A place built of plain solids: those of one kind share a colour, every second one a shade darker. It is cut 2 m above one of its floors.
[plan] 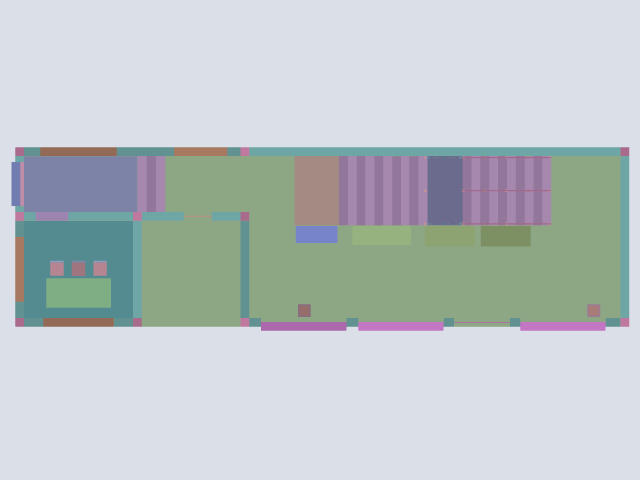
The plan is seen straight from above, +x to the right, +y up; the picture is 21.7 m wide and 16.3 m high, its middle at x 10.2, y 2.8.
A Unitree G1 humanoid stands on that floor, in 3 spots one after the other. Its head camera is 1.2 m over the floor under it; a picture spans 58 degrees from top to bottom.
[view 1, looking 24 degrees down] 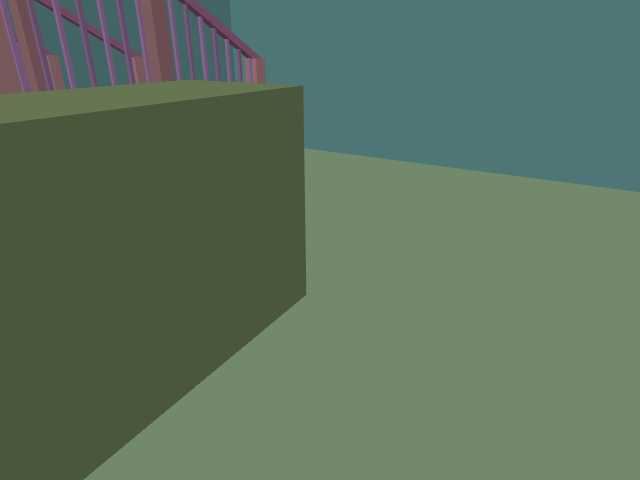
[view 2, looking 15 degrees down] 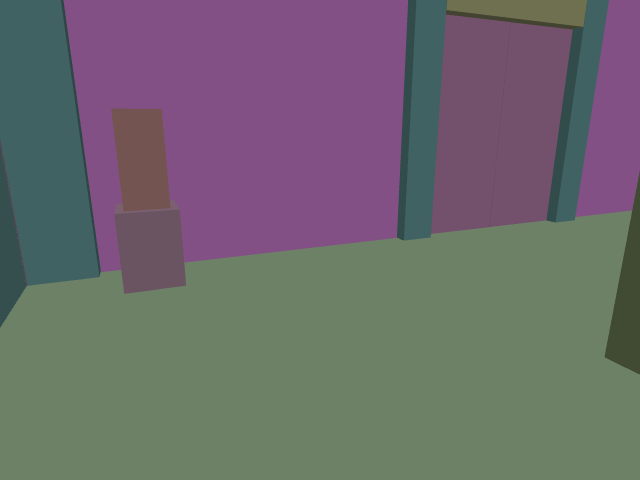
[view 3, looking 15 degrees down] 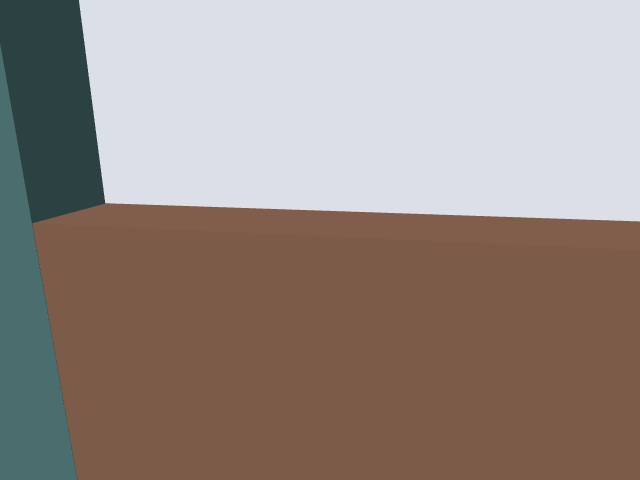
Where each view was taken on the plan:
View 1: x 15.70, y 1.50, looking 31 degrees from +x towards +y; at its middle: floor_slab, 2.95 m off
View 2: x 19.55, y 3.89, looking -113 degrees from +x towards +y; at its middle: front_pane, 4.35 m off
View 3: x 6.17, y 4.70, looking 100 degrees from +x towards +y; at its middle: wall_sill_win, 1.00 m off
